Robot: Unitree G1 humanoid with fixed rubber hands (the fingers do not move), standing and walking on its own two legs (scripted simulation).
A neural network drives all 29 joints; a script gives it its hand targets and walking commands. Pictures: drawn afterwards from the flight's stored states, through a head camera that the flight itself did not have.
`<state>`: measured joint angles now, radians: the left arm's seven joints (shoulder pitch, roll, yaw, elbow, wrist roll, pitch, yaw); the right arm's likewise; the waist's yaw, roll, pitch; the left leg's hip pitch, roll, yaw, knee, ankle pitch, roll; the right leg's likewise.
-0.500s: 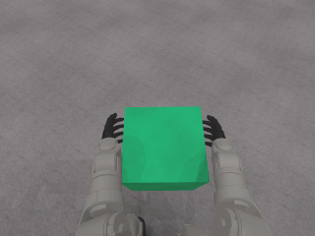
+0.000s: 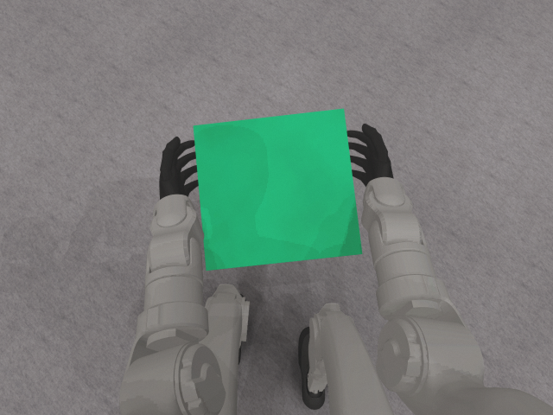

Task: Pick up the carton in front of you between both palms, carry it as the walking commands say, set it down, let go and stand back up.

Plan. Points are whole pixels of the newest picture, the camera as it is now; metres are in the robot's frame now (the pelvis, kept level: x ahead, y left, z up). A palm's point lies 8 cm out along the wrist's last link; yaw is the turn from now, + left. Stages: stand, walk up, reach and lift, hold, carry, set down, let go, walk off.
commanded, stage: set down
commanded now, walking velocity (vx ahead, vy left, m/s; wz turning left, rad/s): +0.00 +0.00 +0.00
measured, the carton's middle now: (277, 197) +0.43 +0.04 -0.16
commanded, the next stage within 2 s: none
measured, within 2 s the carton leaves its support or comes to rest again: rests again in 1.88 s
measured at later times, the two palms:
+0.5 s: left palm (198, 210) +0.41 +0.19 -0.23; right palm (346, 185) +0.48 -0.10 -0.23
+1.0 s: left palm (205, 205) +0.45 +0.20 -0.34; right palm (329, 190) +0.51 -0.09 -0.37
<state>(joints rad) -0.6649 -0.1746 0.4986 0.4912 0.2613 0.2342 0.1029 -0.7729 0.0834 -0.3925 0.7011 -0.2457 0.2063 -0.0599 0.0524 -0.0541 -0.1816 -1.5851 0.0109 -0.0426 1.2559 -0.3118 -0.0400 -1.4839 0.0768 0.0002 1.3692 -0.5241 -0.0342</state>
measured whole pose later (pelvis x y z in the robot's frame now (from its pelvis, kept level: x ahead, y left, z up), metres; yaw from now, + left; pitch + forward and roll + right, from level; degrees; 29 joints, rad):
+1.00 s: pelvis -0.04 +0.00 -0.21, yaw +1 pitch +47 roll +3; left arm -1.22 -0.05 0.62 0.80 0.12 0.17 0.19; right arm -1.41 -0.30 -0.04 1.16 -0.09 0.19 -0.06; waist 0.16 0.03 0.05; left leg -2.36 -0.01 -0.02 1.91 -0.37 -0.06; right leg -2.27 0.09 0.01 2.10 -0.65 -0.03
